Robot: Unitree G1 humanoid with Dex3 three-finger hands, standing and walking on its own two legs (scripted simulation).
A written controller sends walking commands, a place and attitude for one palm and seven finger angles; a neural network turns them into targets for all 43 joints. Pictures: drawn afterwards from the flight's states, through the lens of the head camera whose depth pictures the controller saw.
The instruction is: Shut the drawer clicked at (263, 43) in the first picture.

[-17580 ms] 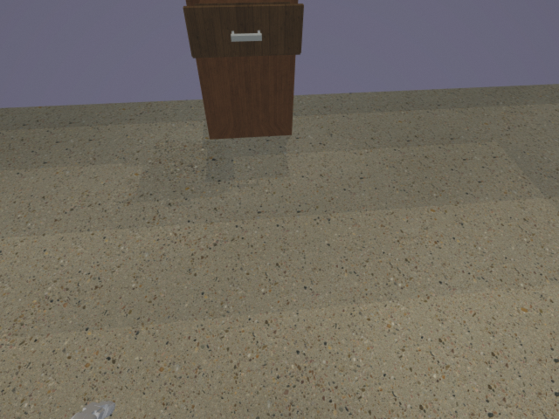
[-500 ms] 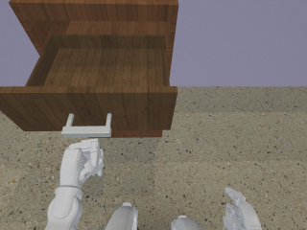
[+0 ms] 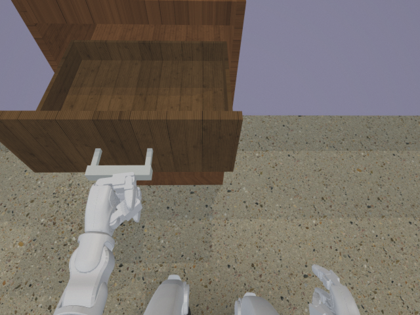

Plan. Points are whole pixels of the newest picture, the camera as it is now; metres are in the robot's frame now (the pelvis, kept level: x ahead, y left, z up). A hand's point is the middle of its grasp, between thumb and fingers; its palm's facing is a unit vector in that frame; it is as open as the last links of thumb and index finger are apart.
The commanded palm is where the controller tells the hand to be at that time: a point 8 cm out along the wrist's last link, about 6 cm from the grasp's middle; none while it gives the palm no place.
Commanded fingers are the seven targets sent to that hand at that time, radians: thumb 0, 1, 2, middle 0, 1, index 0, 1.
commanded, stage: push the drawer shut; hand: left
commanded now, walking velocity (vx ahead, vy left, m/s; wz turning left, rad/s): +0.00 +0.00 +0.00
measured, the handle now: (121, 163) +0.39 +0.19 +0.04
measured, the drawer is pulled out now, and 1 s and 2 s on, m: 0.29 0.16 0.05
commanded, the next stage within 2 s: none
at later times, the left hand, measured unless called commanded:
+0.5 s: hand (142, 172) +0.37 +0.15 +0.03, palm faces +0.03 -1.00 -0.05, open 3.1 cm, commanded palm +0.36 +0.20 +0.04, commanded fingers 0.00 0.90 0.90 -1.40 -1.60 -1.40 -1.60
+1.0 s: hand (144, 143) +0.44 +0.16 +0.03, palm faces +0.05 -1.00 -0.04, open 3.0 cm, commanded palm +0.43 +0.21 +0.04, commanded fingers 0.00 0.90 0.90 -1.40 -1.60 -1.40 -1.60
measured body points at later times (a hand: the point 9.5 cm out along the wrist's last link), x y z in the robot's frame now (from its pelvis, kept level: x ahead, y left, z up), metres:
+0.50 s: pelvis -0.01 +0.00 +0.00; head +0.07 +0.01 +0.44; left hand +0.36 +0.20 +0.04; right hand +0.10 -0.25 -0.11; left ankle +0.06 +0.11 -0.64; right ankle -0.01 -0.10 -0.64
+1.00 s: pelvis -0.01 +0.01 -0.01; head +0.10 +0.02 +0.43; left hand +0.43 +0.21 +0.04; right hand +0.05 -0.25 -0.12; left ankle +0.06 +0.11 -0.64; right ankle -0.01 -0.10 -0.64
